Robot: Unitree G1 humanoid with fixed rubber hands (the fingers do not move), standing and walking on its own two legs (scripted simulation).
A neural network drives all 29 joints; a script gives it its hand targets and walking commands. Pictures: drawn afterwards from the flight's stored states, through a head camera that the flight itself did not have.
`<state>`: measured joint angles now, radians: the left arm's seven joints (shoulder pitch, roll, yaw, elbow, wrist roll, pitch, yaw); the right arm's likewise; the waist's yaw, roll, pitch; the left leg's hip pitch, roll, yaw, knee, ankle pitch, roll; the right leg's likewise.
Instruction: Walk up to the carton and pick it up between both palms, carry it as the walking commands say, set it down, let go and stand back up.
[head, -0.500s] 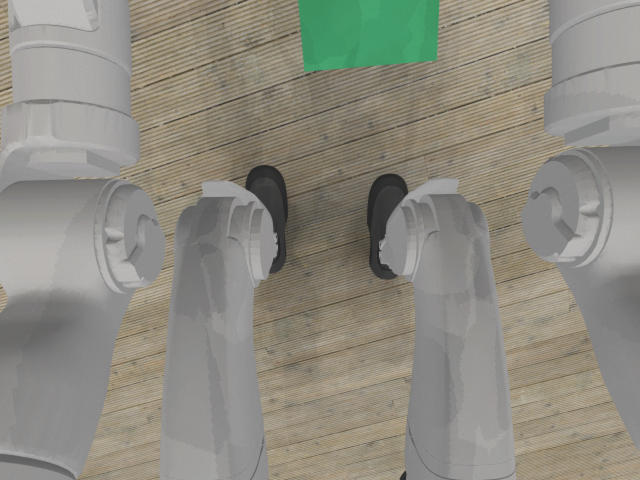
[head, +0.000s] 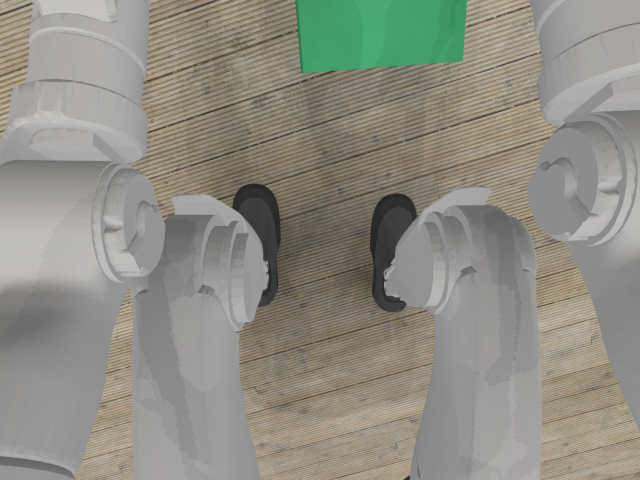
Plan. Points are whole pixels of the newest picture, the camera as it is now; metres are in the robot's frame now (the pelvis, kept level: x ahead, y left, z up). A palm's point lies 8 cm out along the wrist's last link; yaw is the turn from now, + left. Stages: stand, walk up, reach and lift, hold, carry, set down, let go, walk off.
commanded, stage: reach and lift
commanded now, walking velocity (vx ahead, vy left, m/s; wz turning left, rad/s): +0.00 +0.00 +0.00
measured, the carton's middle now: out of the picture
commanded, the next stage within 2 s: none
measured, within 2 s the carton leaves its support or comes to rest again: leaves its support in 1.92 s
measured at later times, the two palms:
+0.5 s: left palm out of the picture +0.57 +0.17 -0.26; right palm out of the picture +0.58 -0.17 -0.25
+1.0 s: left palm out of the picture +0.57 +0.13 -0.26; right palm out of the picture +0.59 -0.14 -0.25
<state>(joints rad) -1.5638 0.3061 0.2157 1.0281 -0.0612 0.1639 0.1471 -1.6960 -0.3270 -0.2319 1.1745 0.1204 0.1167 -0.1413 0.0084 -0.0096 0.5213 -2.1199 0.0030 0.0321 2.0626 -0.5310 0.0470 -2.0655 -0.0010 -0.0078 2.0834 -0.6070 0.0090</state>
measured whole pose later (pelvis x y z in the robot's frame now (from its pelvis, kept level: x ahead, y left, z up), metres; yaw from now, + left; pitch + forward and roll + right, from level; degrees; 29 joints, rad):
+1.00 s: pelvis +0.02 +0.00 -0.05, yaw -1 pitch +35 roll -1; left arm -1.64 0.29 0.19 1.20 -0.06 0.09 0.01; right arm -1.66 -0.31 -0.11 1.16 0.14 0.08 -0.04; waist 0.01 0.02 0.52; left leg -2.26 0.01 0.03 2.25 -0.59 0.05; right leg -2.22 0.02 -0.01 2.27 -0.66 0.01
